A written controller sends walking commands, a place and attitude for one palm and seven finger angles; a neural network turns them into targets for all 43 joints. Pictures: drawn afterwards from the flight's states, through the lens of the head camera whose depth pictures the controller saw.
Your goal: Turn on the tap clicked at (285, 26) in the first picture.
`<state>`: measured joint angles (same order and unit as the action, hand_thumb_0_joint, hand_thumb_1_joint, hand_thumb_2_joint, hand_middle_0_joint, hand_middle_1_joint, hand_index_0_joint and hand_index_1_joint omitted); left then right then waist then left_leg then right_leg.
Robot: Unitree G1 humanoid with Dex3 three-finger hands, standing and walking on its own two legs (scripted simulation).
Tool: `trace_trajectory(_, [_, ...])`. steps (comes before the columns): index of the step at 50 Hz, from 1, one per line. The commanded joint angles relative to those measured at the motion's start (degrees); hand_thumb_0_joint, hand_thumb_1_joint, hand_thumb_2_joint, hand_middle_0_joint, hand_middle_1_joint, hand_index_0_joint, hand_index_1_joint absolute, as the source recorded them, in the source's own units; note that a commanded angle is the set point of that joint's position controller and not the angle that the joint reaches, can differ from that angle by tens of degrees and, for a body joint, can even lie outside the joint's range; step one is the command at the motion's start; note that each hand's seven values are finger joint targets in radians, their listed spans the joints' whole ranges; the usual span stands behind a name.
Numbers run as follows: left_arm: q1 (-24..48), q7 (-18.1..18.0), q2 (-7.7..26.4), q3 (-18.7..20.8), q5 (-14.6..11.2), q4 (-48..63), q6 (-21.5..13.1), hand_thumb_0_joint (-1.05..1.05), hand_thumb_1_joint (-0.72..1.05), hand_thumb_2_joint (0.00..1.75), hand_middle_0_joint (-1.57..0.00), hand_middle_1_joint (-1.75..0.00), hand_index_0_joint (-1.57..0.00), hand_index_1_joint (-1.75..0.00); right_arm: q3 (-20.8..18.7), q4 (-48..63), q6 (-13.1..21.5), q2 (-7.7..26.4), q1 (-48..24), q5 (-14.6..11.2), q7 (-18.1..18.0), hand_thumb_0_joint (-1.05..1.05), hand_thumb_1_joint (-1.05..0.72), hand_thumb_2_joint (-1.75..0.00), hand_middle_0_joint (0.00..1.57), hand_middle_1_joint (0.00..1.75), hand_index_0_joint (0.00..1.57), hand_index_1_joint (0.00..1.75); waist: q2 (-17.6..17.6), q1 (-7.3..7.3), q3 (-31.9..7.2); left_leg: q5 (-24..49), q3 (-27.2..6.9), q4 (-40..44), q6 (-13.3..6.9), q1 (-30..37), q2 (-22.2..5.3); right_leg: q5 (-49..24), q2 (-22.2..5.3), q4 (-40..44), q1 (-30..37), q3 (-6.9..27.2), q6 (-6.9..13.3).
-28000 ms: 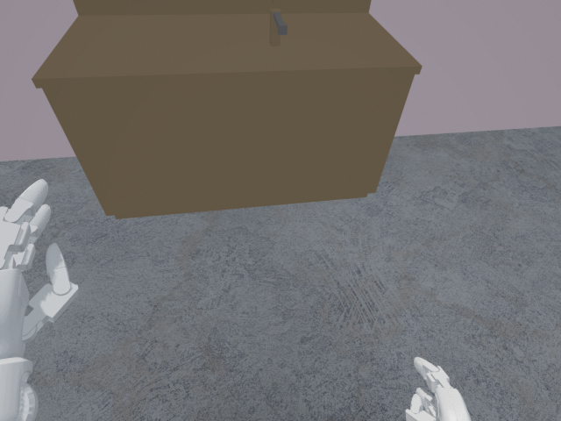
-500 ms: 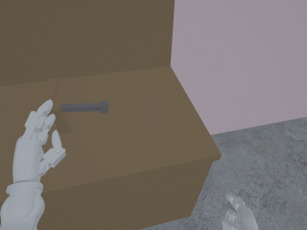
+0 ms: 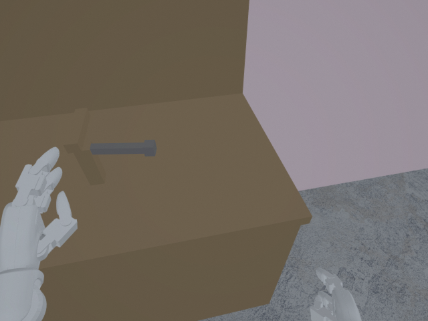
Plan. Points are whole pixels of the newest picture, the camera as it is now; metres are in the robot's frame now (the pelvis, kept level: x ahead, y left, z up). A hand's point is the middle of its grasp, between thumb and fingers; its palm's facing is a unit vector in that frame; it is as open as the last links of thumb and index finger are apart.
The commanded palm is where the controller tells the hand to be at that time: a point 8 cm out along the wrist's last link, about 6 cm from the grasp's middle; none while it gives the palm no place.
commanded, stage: step back with the hand held close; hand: left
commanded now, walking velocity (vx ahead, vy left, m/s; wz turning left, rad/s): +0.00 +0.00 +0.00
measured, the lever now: (149, 148) +0.46 +0.22 +0.08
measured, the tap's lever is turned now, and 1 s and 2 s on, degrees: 79 79 79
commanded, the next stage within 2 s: stop stepping back and stand still in 1.44 s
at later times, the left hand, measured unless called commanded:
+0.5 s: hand (49, 242) +0.17 +0.26 +0.15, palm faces +0.33 -0.85 -0.42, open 7.4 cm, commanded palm +0.12 +0.30 +0.18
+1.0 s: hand (18, 272) +0.12 +0.27 +0.16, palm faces +0.38 -0.85 -0.37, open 7.4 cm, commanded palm +0.07 +0.31 +0.18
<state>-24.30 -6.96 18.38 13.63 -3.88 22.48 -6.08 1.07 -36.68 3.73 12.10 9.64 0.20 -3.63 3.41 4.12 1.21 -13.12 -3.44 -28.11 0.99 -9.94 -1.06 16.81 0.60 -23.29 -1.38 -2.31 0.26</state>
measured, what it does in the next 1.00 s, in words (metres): shifts its weight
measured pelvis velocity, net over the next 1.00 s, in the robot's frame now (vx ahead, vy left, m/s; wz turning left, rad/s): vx -0.09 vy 0.03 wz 0.00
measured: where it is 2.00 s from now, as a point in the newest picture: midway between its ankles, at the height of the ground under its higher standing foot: outside the picture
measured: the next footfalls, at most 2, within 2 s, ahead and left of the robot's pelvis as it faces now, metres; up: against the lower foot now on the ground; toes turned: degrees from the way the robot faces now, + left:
left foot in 1.32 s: -0.06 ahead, +0.14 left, +0.00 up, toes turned +3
right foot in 1.60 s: -0.15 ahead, -0.10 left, +0.00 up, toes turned +1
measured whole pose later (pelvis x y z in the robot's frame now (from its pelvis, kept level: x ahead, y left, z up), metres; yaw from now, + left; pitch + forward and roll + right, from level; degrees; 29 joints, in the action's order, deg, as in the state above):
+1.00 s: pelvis -0.09 +0.03 -0.02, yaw +0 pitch +0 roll -4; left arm -27.7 -8.8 22.5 19.6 -3.1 32.4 -10.5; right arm 0.7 -33.6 4.4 12.4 11.1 0.3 -5.0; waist 1.3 0.5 1.4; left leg -8.6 -3.9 -38.0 -0.9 -28.9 -0.9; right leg 15.5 1.1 -35.7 -21.0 -2.0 -1.5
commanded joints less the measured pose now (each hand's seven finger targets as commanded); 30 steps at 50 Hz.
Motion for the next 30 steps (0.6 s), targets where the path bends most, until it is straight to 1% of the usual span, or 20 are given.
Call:
trace_trajectory(1, [6.49, -0.71, 9.29, 5.82, 0.34, 12.36, -3.97, 0.00, 0.90, 0.90, -0.20, -0.30, -0.20, -0.30, -2.05, 9.48, 3.27, 6.18, -9.02, 0.06, -0.63, 0.00, -0.90, -0.90, 0.20, 0.30, 0.20, 0.30, 1.39, -0.66, -3.37, 7.14, 0.70, 3.88, -2.41, 5.33, 0.30, -10.55, -0.56, 4.79, -7.42, -0.46, 1.58])
trace_trajectory(4, [5.97, -0.62, 10.00, 6.50, 0.03, 11.94, -4.07, 0.00, 0.90, 0.90, -0.20, -0.30, -0.20, -0.30, -2.17, 9.61, 3.39, 6.40, -8.95, 0.13, -0.69, 0.00, -0.90, -0.90, 0.20, 0.30, 0.20, 0.30, -1.07, -0.49, -3.34, 6.76, 0.63, 3.78, -2.54, 5.03, 0.25, -10.38, -0.51, 5.19, -7.47, -0.41, 1.44])
trace_trajectory(5, [9.18, -0.80, 12.19, 8.47, -0.04, 14.35, -4.40, 0.00, 0.90, 0.90, -0.20, -0.30, -0.20, -0.30, -2.12, 9.59, 3.33, 6.56, -9.35, -0.02, -0.79, 0.00, -0.90, -0.90, 0.20, 0.30, 0.20, 0.30, 0.35, -0.51, -3.42, 6.57, 0.53, 4.10, -2.43, 5.29, 0.31, -10.03, -0.50, 5.52, -7.31, -0.30, 1.66])
trace_trajectory(6, [16.84, -1.11, 20.05, 16.96, -0.37, 18.70, -6.11, 0.00, 0.90, 0.90, -0.20, -0.30, -0.20, -0.30, -1.61, 11.24, 2.26, 6.73, -8.55, -0.23, -1.14, 0.00, -0.90, -0.90, 0.20, 0.30, 0.20, 0.30, 0.38, -1.16, 0.56, 6.69, -0.29, 0.69, -3.67, 0.90, -1.20, -16.34, -3.39, 7.35, -12.30, 3.85, 1.05])
trace_trajectory(7, [11.02, -0.22, 14.50, 12.91, -0.11, 12.33, -6.23, 0.00, 0.90, 0.90, -0.20, -0.30, -0.20, -0.30, -1.41, 9.30, 1.70, 5.76, -7.69, 0.00, -1.27, 0.00, -0.90, -0.90, 0.20, 0.30, 0.20, 0.30, -2.18, -1.94, -1.01, 9.49, -0.91, -1.45, -3.67, 0.68, -1.25, -21.02, -5.04, 6.15, -11.86, 3.02, 1.03])
trace_trajectory(9, [4.35, 0.87, 10.95, 10.28, 0.04, 10.82, -5.79, 0.00, 0.90, 0.90, -0.20, -0.30, -0.20, -0.30, -2.18, 11.01, 0.81, 6.44, -6.38, -0.16, -1.03, 0.00, -0.90, -0.90, 0.20, 0.30, 0.20, 0.30, -3.22, -2.05, -5.85, 16.13, -0.47, -3.33, -3.71, 1.96, -2.07, -26.98, -5.97, 3.17, -10.55, 2.79, 0.69])
trace_trajectory(11, [1.14, 1.17, 10.14, 9.70, 0.10, 11.87, -5.84, 0.00, 0.90, 0.90, -0.20, -0.30, -0.20, -0.30, -2.45, 12.14, 0.28, 6.85, -5.96, -0.30, -1.06, 0.00, -0.90, -0.90, 0.20, 0.30, 0.20, 0.30, -0.58, -1.72, -9.37, 21.95, -0.86, -2.35, -3.87, 3.06, -2.74, -26.19, -4.92, 0.81, -9.80, 1.82, 0.13])
trace_trajectory(13, [-0.59, 1.20, 10.32, 9.62, -0.11, 13.33, -5.52, 0.00, 0.90, 0.90, -0.20, -0.30, -0.20, -0.30, -2.66, 13.13, -0.14, 7.13, -5.93, -0.51, -1.03, 0.00, -0.90, -0.90, 0.20, 0.30, 0.20, 0.30, -0.45, -1.74, -10.05, 23.14, -1.19, -2.55, -3.81, 2.02, -3.25, -24.58, -4.79, 0.63, -10.54, 2.11, -0.04])
trace_trajectory(14, [-0.91, 1.13, 10.74, 9.86, -0.16, 14.11, -5.51, 0.00, 0.90, 0.90, -0.20, -0.30, -0.20, -0.30, -2.85, 13.46, -0.32, 7.16, -5.86, -0.68, -1.10, 0.00, -0.90, -0.90, 0.20, 0.30, 0.20, 0.30, -1.60, -1.80, -10.39, 22.28, -1.38, -2.71, -3.67, 1.32, -3.42, -23.85, -4.94, 0.63, -10.79, 2.34, 0.00])
trace_trajectory(15, [-0.72, 0.86, 12.11, 10.95, -0.13, 15.27, -5.62, 0.00, 0.90, 0.90, -0.20, -0.30, -0.20, -0.30, -2.79, 13.46, -0.37, 7.37, -6.19, -0.65, -1.28, 0.00, -0.90, -0.90, 0.20, 0.30, 0.20, 0.30, -1.31, -1.75, -10.69, 21.81, -1.69, -1.85, -3.61, 1.39, -3.48, -22.39, -4.78, 0.19, -11.13, 2.09, 0.08])
trace_trajectory(16, [-0.50, 0.81, 11.49, 10.34, -0.08, 15.86, -5.78, 0.00, 0.90, 0.90, -0.20, -0.30, -0.20, -0.30, -2.79, 13.61, -0.50, 7.35, -5.93, -0.60, -1.38, 0.00, -0.90, -0.90, 0.20, 0.30, 0.20, 0.30, -0.97, -1.92, -10.80, 19.79, -2.14, -1.28, -3.62, 0.77, -3.56, -19.83, -4.18, -0.18, -11.68, 1.83, 0.03])
trace_trajectory(19, [-0.44, 0.11, 13.82, 12.45, -0.23, 17.39, -6.16, 0.00, 0.90, 0.90, -0.20, -0.30, -0.20, -0.30, -3.06, 14.30, -0.07, 7.51, -6.23, -0.66, -1.77, 0.00, -0.90, -0.90, 0.20, 0.30, 0.20, 0.30, -1.03, -1.86, -9.27, 11.64, -3.29, 0.16, -3.47, -3.16, -3.45, -14.86, -3.76, 0.16, -12.84, 2.41, 0.13])
trace_trajectory(20, [0.16, -0.21, 15.47, 13.68, -0.22, 19.00, -6.37, 0.00, 0.90, 0.90, -0.20, -0.30, -0.20, -0.30, -3.16, 14.13, 0.01, 7.93, -6.39, -0.59, -1.94, 0.00, -0.90, -0.90, 0.20, 0.30, 0.20, 0.30, 0.69, -1.96, -9.59, 8.71, -3.92, 1.60, -3.40, -3.82, -3.51, -12.64, -3.51, -0.48, -12.59, 2.16, 0.29])
trace_trajectory(21, [-0.81, -0.26, 13.81, 12.61, -0.20, 18.49, -6.55, 0.00, 0.90, 0.90, -0.20, -0.30, -0.20, -0.30, -3.03, 14.15, 0.17, 7.45, -6.34, -0.51, -2.07, 0.00, -0.90, -0.90, 0.20, 0.30, 0.20, 0.30, 1.29, -2.01, -9.44, 5.48, -4.21, 2.35, -3.59, -4.99, -3.57, -11.10, -2.98, -0.76, -12.67, 2.01, 0.11])
trace_trajectory(24, [-1.02, -0.70, 13.69, 12.67, -0.06, 19.40, -7.14, 0.00, 0.90, 0.90, -0.20, -0.30, -0.20, -0.30, -3.27, 14.12, 1.17, 7.99, -5.88, -0.51, -2.08, 0.00, -0.90, -0.90, 0.20, 0.30, 0.20, 0.30, 2.65, -2.29, -7.95, -3.88, -5.50, 3.95, -3.70, -9.26, -3.55, -7.38, -2.51, -1.11, -13.02, 2.54, 0.13])
trace_trajectory(25, [-1.48, -0.96, 14.48, 13.34, 0.03, 19.41, -7.16, 0.00, 0.90, 0.90, -0.20, -0.30, -0.20, -0.30, -3.24, 13.92, 1.47, 8.31, -6.04, -0.44, -2.18, 0.00, -0.90, -0.90, 0.20, 0.30, 0.20, 0.30, 4.71, -2.36, -7.76, -7.16, -6.31, 5.88, -3.77, -9.93, -3.77, -5.16, -2.05, -1.76, -12.99, 2.18, 0.10])
trace_trajectory(26, [-1.61, -0.86, 12.20, 11.62, 0.26, 19.38, -7.39, 0.00, 0.90, 0.90, -0.20, -0.30, -0.20, -0.30, -3.18, 13.81, 1.76, 8.20, -5.47, -0.39, -2.15, 0.00, -0.90, -0.90, 0.20, 0.30, 0.20, 0.30, 5.38, -2.52, -7.92, -11.26, -7.60, 7.47, -4.09, -11.72, -4.22, -3.35, -0.88, -3.02, -12.04, 1.54, -0.23])
trace_trajectory(27, [-1.54, -1.01, 12.60, 12.03, 0.51, 19.21, -7.53, 0.00, 0.90, 0.90, -0.20, -0.30, -0.20, -0.30, -3.26, 14.10, 2.29, 8.45, -5.73, -0.42, -2.21, 0.00, -0.90, -0.90, 0.20, 0.30, 0.20, 0.30, 5.91, -2.45, -7.07, -14.95, -8.35, 8.66, -4.56, -13.68, -4.77, -2.00, -0.39, -3.49, -11.87, 1.78, -0.56])
trace_trajectory(28, [-1.62, -1.11, 12.32, 12.03, 0.78, 18.77, -7.66, 0.00, 0.90, 0.90, -0.20, -0.30, -0.20, -0.30, -3.24, 13.87, 2.65, 8.57, -5.28, -0.31, -2.21, 0.00, -0.90, -0.90, 0.20, 0.30, 0.20, 0.30, 5.79, -2.49, -6.63, -18.04, -9.13, 9.36, -4.89, -15.95, -4.90, -1.27, 0.08, -4.24, -10.95, 1.72, -0.74])
trace_trajectory(30, [-1.94, -1.25, 13.08, 12.74, 0.94, 18.74, -7.77, 0.00, 0.90, 0.90, -0.20, -0.30, -0.20, -0.30, -3.27, 13.42, 3.19, 8.73, -5.06, -0.26, -2.35, 0.00, -0.90, -0.90, 0.20, 0.30, 0.20, 0.30, 4.34, -2.59, -7.56, -19.27, -9.26, 9.48, -4.87, -16.10, -5.01, -0.74, 0.04, -4.50, -10.63, 1.99, -0.67])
